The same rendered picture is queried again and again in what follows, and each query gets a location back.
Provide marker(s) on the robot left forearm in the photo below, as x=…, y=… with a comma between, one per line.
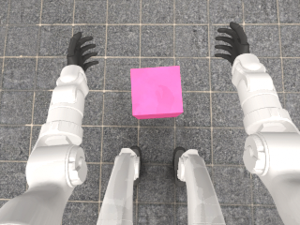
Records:
x=65, y=114

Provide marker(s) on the right robot hand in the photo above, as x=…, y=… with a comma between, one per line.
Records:
x=238, y=41

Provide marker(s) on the left robot upper arm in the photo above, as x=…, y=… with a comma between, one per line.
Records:
x=53, y=172

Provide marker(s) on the right robot upper arm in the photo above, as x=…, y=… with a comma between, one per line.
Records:
x=275, y=158

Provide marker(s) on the robot left shin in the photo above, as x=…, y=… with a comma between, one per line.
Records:
x=125, y=150

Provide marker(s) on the left robot hand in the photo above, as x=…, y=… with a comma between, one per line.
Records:
x=75, y=52

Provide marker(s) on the carton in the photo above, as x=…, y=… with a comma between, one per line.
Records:
x=156, y=92

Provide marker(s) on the robot right thigh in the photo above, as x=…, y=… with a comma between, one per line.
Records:
x=202, y=201

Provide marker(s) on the robot right forearm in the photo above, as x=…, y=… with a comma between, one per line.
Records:
x=258, y=97

